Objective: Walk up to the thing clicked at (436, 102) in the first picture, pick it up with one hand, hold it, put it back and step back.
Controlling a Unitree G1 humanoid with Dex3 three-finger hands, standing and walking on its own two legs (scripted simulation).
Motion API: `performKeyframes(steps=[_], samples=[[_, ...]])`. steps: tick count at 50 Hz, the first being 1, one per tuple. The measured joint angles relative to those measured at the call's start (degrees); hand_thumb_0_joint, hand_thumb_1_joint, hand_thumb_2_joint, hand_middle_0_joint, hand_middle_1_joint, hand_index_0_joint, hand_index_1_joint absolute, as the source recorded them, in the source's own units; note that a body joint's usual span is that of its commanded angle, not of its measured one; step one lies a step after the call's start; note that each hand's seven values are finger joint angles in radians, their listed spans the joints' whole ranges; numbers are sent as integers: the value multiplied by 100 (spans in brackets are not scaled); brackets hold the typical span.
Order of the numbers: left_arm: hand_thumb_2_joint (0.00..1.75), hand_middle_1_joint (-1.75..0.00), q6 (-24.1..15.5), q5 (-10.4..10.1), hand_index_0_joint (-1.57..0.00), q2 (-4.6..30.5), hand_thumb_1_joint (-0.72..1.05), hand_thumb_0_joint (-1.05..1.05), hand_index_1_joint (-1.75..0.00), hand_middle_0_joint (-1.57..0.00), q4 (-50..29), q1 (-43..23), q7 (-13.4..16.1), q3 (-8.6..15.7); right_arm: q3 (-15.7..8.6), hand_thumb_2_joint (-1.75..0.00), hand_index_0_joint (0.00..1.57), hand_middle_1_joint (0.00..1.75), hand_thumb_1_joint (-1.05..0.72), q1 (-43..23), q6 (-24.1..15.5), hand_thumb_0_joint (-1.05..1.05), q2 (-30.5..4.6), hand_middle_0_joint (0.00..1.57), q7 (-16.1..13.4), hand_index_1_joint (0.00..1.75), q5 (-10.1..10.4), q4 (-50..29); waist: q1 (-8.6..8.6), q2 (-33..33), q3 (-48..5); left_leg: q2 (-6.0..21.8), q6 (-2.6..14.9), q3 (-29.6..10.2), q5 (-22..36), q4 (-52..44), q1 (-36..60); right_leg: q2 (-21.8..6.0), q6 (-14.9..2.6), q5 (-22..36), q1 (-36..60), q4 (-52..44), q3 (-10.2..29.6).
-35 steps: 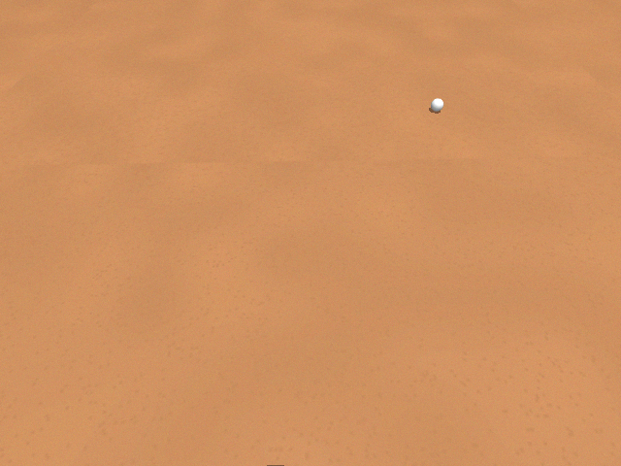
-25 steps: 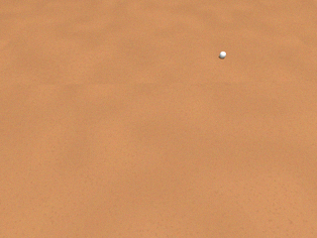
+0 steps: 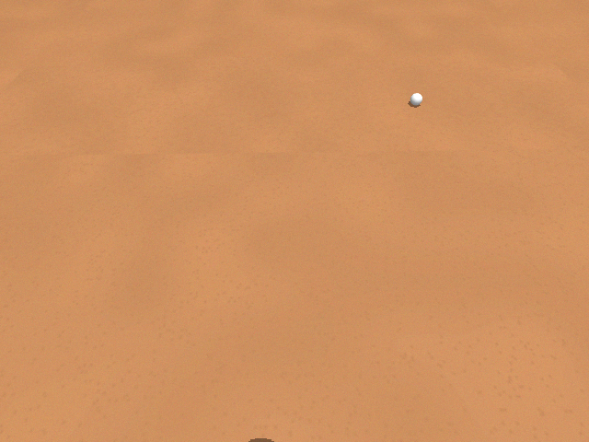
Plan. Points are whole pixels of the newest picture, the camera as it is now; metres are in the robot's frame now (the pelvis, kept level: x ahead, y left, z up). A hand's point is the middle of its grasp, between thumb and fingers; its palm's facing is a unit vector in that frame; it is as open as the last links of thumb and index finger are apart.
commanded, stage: stand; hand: left
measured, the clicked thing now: (416, 99) +2.14 -0.69 -0.75
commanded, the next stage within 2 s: walk up in 0.42 s
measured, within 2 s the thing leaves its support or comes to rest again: neither
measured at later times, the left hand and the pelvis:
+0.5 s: hand out of the picture +0.08 +0.26 -0.15, palm faces -0.08 -0.94 -0.34, open 7.4 cm; pelvis +0.01 +0.00 -0.01, yaw -4 degrees
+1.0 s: hand (226, 310) +0.36 +0.15 -0.13, palm faces -0.38 -0.80 -0.46, open 7.4 cm; pelvis +0.20 -0.09 -0.01, yaw -29 degrees
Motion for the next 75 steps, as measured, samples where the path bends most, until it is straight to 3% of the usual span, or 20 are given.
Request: performKeyframes(steps=[21,24,26,28,31,36,39,41,43,45,51,55,58,61,63,64,65,67,70,75], samples=[[90,-29,-14,-3,-21,9,90,0,-30,-21,-7,-26,18,-2,6,-90,20,30,-90,-26,3,1,-7,20,-3,30,0,-2,-3,0,-16,2,-4,-13,-32,-35,38,1,2,-28,51,-53,-13],[90,-30,-20,47,-21,72,90,0,-30,-21,-335,336,-251,157,-229,-90,20,30,-90,6,-72,1,-107,21,288,30,-124,-369,77,-9,-155,23,225,304,-957,636,-270,52,-66,-305,-358,490,327],[89,-30,45,65,-21,144,90,0,-30,-21,-384,541,-362,234,-361,-90,20,30,-90,39,-213,1,-214,21,385,30,-150,-706,12,-7,-277,18,273,544,-962,755,-334,29,-79,-743,-787,1192,454],[89,-30,128,103,-21,207,90,0,-30,-21,-355,609,-410,253,-469,-90,20,30,-90,74,-319,1,-334,21,404,30,-150,-975,-72,76,-356,107,204,831,-623,667,-259,-90,-122,-1130,-1434,2281,216],[89,-30,144,67,-21,372,90,1,-30,-21,-402,577,-530,298,-554,-90,20,30,-90,253,-374,1,-490,21,413,30,-157,-1087,-144,140,-464,188,93,1129,-765,425,105,-430,-64,-1146,-2098,3102,-20],[90,-30,34,15,-21,708,90,1,-30,-21,-712,496,-711,443,-655,-90,20,30,-90,397,-295,1,-834,21,535,30,-187,-986,-57,311,-479,460,-51,1608,-1315,551,792,-960,68,-394,-2310,2662,-280],[90,-29,-15,24,-21,942,90,1,-30,-21,-847,496,-681,532,-673,-90,20,30,-90,431,-236,1,-942,21,585,30,-180,-1013,-47,338,-547,704,-81,1829,-1983,1210,968,-1015,42,-264,-2108,2361,-548],[90,-29,-163,24,-21,909,90,0,-30,-21,-963,416,-567,587,-687,-90,20,30,-90,372,-144,1,-1039,20,562,30,-159,-1008,32,595,-497,1011,97,1287,-2176,2718,430,-746,66,-673,-2172,2848,-636],[90,-29,-285,-42,-20,744,90,0,-30,-20,-1106,489,-418,543,-614,-90,20,30,-90,207,-55,1,-1069,20,587,30,-119,-996,157,697,-440,629,90,412,-2074,4302,-463,-577,19,-876,-2112,2938,-554],[90,-29,-296,-78,-20,494,90,0,-30,-20,-1098,615,-292,388,-511,-90,19,30,-91,17,-64,1,-1061,20,650,29,-82,-1043,174,863,-355,426,122,6,-1745,5008,-1298,-417,-3,-810,-1724,2495,-532],[89,-30,-365,-118,-21,96,90,0,-30,-21,-837,1189,-167,122,-272,-90,19,30,-91,-267,-131,1,-703,20,932,29,-138,-1564,248,757,-205,541,36,-138,-445,3873,-2906,-217,97,-436,-542,899,76],[89,-30,-459,-111,-21,111,89,0,-30,-21,-814,1458,-136,130,-254,-90,20,30,-90,-204,-35,1,-655,20,1043,30,-231,-1763,217,593,-240,611,-169,-255,315,3187,-3391,-248,126,-489,-30,299,483],[89,-30,-489,-61,-22,256,89,1,-30,-22,-844,1503,-88,187,-345,-90,20,30,-90,-130,22,1,-742,21,1056,30,-254,-1806,144,556,-226,639,-161,-312,628,2481,-3210,-279,256,-786,248,253,722],[89,-30,-423,10,-22,536,89,1,-30,-22,-858,1461,-12,265,-489,-90,20,30,-90,74,-37,1,-861,21,1011,30,-230,-1868,28,438,-260,550,-21,-220,336,1947,-2492,-411,337,-1495,222,996,973],[89,-30,-316,33,-22,830,89,1,-30,-22,-789,1195,97,339,-610,-90,20,30,-90,166,-158,1,-755,20,836,30,-222,-1891,-201,62,-125,312,-50,21,-217,2474,-2463,-592,30,-1831,-492,2891,1080],[89,-30,-256,-1,-21,939,89,1,-30,-21,-782,1008,166,349,-620,-90,20,30,-90,234,-190,1,-679,20,746,30,-160,-1867,-292,-76,-38,262,-29,140,-393,2634,-2433,-482,-141,-1826,-950,3921,1145],[89,-30,-245,-29,-21,1010,90,1,-30,-21,-809,835,215,345,-617,-90,20,30,-90,319,-174,1,-606,20,679,30,-102,-1799,-364,-170,17,234,-1,237,-460,2579,-2319,-357,-259,-1660,-1388,4715,1080],[89,-29,-300,-103,-21,1060,90,1,-30,-21,-917,575,189,329,-591,-90,20,30,-90,513,-70,1,-509,20,609,30,-106,-1640,-463,-249,57,207,78,410,-419,2126,-1943,-276,-294,-1094,-2078,5349,640],[90,-29,-338,-180,-21,1064,90,1,-30,-20,-1060,443,16,321,-576,-90,20,30,-90,816,-16,1,-488,20,585,29,-173,-1525,-578,-222,-3,176,220,731,-338,1320,-1263,-343,-113,-534,-2640,4911,-23],[90,-29,-154,-188,-21,987,90,0,-30,-21,-1155,333,-128,319,-664,-90,20,30,-90,1289,-51,1,-632,20,574,30,-192,-1613,-814,-49,-75,-64,363,1225,-545,473,-241,-424,35,-199,-2935,3554,-375]])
